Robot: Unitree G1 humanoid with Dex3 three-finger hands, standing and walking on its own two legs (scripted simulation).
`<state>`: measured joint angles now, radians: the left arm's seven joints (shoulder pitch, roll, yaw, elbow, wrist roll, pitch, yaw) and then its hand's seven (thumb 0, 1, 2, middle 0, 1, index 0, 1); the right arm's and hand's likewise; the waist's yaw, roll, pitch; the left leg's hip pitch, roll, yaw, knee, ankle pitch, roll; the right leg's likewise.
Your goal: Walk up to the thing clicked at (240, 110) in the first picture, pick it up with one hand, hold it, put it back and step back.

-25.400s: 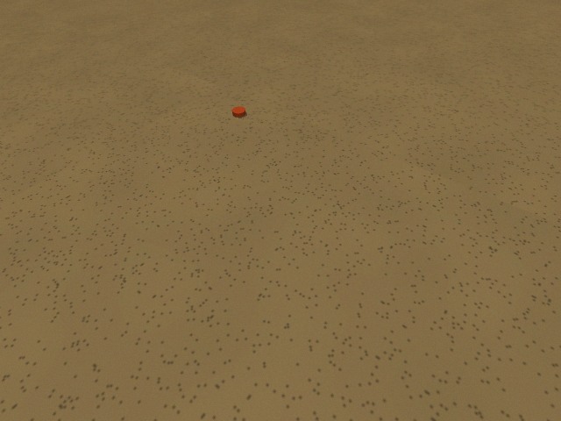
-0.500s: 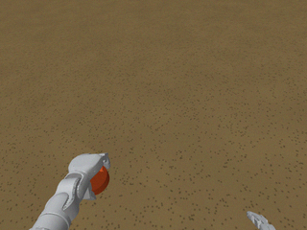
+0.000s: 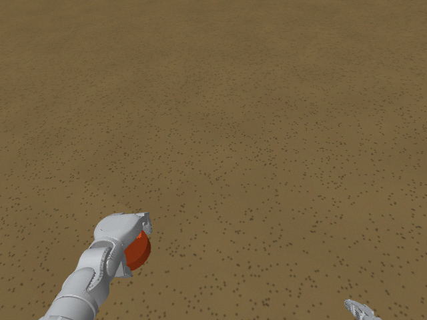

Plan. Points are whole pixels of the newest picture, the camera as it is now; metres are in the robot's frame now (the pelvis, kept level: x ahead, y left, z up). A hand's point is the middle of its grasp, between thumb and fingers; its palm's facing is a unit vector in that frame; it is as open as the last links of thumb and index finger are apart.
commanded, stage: crouch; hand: left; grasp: from above
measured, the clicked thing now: (128, 248) +0.30 +0.23 -0.06
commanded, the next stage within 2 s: none
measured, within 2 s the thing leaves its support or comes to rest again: neither
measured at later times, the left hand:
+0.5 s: hand (136, 267) +0.29 +0.23 -0.15, palm faces -0.45 +0.00 -0.90, open 11.2 cm
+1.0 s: hand (155, 283) +0.34 +0.25 -0.40, palm faces -0.47 +0.00 -0.88, open 11.1 cm
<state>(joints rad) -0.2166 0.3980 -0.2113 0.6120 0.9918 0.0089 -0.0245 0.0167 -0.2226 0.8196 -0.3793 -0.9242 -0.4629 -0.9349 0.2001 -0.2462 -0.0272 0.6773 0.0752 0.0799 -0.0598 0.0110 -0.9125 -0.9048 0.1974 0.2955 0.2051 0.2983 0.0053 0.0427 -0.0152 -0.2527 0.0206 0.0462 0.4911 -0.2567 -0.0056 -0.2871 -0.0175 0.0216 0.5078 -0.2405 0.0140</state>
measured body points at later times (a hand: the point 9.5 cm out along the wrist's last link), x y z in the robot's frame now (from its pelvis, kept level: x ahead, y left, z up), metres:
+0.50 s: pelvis -0.01 +0.00 -0.05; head +0.06 +0.01 +0.40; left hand +0.31 +0.23 -0.10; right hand +0.11 -0.27 -0.16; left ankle +0.00 +0.12 -0.74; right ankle +0.02 -0.13 -0.74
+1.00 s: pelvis -0.07 +0.01 -0.25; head +0.12 +0.03 +0.15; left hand +0.36 +0.25 -0.35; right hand -0.01 -0.26 -0.39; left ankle +0.00 +0.12 -0.74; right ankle +0.01 -0.13 -0.74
